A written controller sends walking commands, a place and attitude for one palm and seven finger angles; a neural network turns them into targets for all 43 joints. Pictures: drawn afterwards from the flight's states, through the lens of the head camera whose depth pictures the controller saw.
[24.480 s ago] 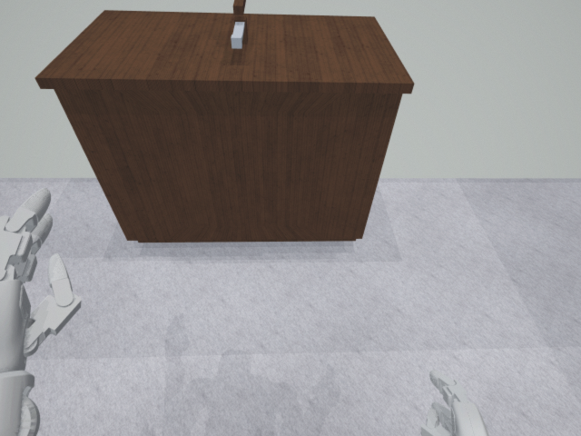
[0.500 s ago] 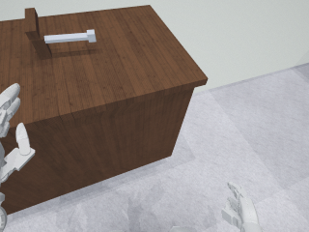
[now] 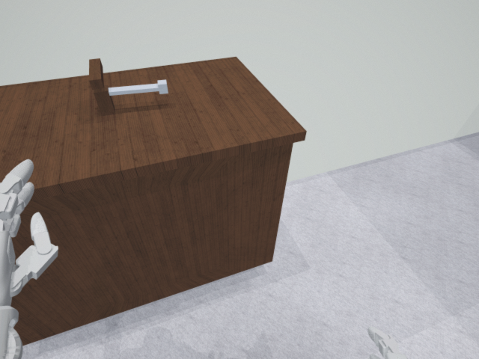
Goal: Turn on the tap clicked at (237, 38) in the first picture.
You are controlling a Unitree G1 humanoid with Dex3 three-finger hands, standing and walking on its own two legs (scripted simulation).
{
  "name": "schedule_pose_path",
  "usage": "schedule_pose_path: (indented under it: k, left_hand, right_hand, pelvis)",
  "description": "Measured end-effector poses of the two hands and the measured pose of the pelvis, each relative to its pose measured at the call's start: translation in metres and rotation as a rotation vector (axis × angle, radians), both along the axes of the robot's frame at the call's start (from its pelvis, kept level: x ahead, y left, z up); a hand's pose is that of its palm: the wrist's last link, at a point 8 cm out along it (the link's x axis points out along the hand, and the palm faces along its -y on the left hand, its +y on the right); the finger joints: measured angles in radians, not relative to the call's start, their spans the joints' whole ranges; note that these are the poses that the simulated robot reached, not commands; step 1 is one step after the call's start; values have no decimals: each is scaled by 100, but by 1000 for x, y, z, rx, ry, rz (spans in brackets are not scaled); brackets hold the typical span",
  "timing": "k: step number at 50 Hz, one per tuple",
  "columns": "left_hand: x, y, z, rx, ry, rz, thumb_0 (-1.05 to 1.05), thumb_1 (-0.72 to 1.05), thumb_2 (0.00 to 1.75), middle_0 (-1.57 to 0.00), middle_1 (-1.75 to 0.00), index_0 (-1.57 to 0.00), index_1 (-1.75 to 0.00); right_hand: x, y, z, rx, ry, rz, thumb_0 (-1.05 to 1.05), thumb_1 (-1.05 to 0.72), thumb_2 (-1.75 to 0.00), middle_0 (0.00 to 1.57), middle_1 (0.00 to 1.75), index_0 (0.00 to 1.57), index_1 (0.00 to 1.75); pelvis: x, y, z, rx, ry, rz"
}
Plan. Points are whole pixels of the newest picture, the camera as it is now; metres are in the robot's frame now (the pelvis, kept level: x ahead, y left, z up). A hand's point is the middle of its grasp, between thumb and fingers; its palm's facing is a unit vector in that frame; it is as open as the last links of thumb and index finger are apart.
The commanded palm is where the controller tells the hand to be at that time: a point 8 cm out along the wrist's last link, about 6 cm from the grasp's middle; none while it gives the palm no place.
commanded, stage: stop stepping back and stand still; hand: left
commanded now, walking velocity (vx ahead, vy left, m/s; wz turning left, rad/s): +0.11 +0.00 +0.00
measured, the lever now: (162, 86) +0.78 +0.23 +0.11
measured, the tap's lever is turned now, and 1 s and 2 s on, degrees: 83 83 83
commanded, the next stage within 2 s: stand and check the lever's angle in 0.30 s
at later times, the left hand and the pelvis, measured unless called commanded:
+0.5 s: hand (40, 266) +0.19 +0.24 +0.17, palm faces +0.45 -0.81 -0.39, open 7.4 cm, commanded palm +0.14 +0.28 +0.18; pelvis +0.00 +0.00 +0.00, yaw +3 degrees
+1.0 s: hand (45, 242) +0.23 +0.26 +0.16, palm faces +0.40 -0.83 -0.38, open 7.4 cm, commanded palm +0.18 +0.30 +0.18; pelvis +0.02 +0.02 +0.01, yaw +1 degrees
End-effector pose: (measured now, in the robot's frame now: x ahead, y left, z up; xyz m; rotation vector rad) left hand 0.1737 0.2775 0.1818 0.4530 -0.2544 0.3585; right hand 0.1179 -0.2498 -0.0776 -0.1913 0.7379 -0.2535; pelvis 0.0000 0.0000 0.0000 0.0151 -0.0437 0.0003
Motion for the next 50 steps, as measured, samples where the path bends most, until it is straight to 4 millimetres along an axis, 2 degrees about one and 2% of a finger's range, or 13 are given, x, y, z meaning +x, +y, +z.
schedule_pose_path:
  k: [6,13,20,24,31,38,50]
  left_hand:
    - [-20,-2,-4,7,4,54,1,89,90,-21,-30,-21,-31]
    - [-31,-3,-8,-57,0,44,1,89,90,-21,-30,-21,-31]
    - [-24,8,2,12,-16,75,1,89,90,-21,-30,-21,-31]
    - [-24,4,1,8,13,82,1,89,90,-21,-30,-21,-31]
    - [-15,5,-10,-50,53,60,1,89,90,-21,-30,-21,-31]
    - [2,19,-4,-24,44,63,1,89,90,-21,-30,-21,-31]
    - [15,20,-6,-30,71,38,1,89,90,-21,-30,-21,-31]
  right_hand:
    - [2,6,-19,42,49,83,1,-91,-90,21,30,20,30]
    - [14,14,-5,13,21,119,1,-91,-90,21,30,20,30]
    - [36,27,2,38,-44,136,1,-91,-90,21,30,20,30]
    - [45,33,0,67,-45,165,1,-91,-90,21,30,20,30]
    - [52,32,1,33,3,163,1,-91,-90,21,30,20,30]
    - [60,34,8,13,1,144,1,-91,-90,21,30,20,30]
    - [75,42,11,20,-7,136,1,-91,-90,21,30,20,30]
  pelvis:
    - [-8,-9,-6,-11,-11,32]
    - [-11,-4,-1,-5,-25,32]
    - [-11,-3,-1,0,-24,43]
    - [-6,-5,0,-17,-9,46]
    - [3,3,3,-22,-9,37]
    - [11,10,7,-21,6,33]
    - [23,16,8,-23,25,24]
